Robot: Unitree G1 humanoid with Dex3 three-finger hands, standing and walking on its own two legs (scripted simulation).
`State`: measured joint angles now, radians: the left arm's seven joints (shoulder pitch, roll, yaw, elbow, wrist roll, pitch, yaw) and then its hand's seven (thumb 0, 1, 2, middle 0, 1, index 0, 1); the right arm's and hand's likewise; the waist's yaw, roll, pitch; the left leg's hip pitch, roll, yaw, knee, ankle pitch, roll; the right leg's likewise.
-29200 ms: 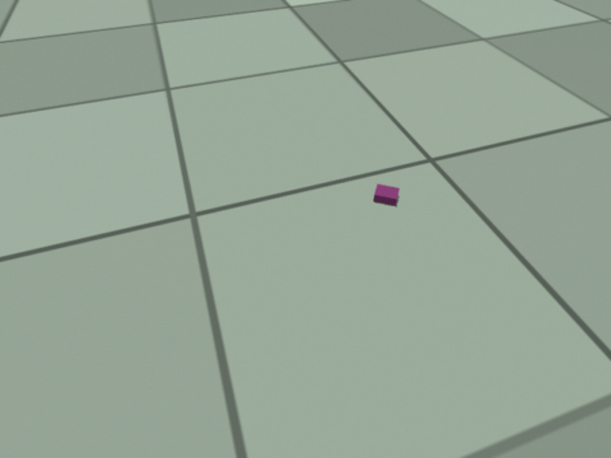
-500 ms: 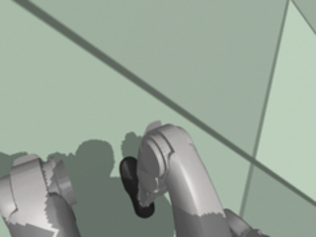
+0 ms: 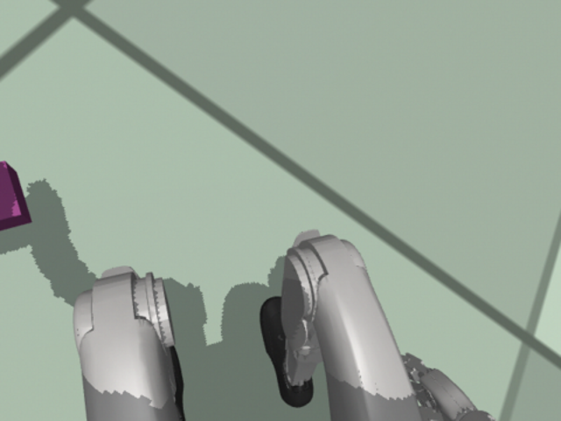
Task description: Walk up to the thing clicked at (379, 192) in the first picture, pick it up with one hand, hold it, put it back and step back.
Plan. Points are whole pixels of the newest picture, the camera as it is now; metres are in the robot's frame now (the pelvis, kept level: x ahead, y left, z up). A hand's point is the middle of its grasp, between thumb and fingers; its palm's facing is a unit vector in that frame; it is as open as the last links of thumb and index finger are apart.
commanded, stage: settle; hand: left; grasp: from above
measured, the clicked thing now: out of the picture +0.43 +0.36 -0.21
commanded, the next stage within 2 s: lift in 0.12 s
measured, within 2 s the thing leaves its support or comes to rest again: neither
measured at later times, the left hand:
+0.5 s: hand out of the picture +0.42 +0.35 -0.11, palm faces -0.43 -0.15 -0.89, open 10.8 cm
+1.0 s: hand out of the picture +0.36 +0.33 +0.07, palm faces -0.39 -0.15 -0.91, open 10.7 cm
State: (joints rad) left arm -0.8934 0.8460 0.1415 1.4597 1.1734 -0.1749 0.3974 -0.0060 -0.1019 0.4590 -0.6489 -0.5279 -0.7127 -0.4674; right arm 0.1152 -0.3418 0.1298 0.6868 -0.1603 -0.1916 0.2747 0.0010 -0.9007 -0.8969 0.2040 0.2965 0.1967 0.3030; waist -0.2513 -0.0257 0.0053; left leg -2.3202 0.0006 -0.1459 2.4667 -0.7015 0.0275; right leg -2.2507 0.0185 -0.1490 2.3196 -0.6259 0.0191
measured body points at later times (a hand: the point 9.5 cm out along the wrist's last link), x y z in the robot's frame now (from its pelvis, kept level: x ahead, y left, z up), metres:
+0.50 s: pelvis +0.00 +0.00 +0.03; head +0.22 +0.07 +0.42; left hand +0.44 +0.35 -0.06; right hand +0.08 -0.27 -0.08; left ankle +0.07 +0.12 -0.29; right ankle +0.12 -0.11 -0.29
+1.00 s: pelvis +0.00 +0.00 +0.17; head +0.16 +0.05 +0.58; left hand +0.37 +0.33 +0.12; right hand +0.15 -0.25 +0.05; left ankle +0.07 +0.12 -0.29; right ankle +0.12 -0.11 -0.29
